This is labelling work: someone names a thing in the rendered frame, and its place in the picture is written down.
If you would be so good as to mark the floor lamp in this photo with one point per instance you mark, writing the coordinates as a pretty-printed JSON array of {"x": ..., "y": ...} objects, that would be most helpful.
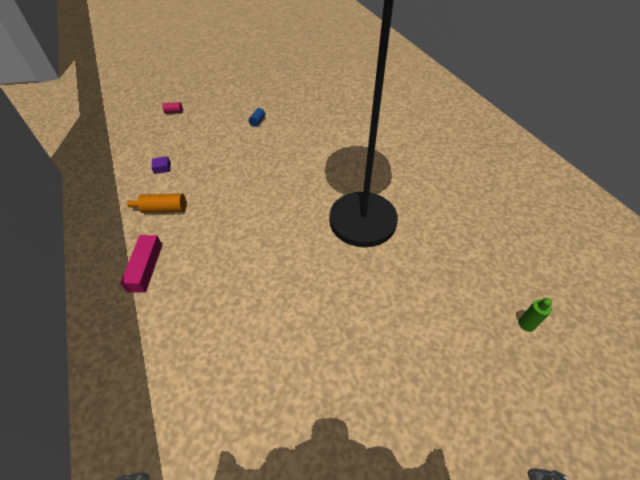
[{"x": 365, "y": 219}]

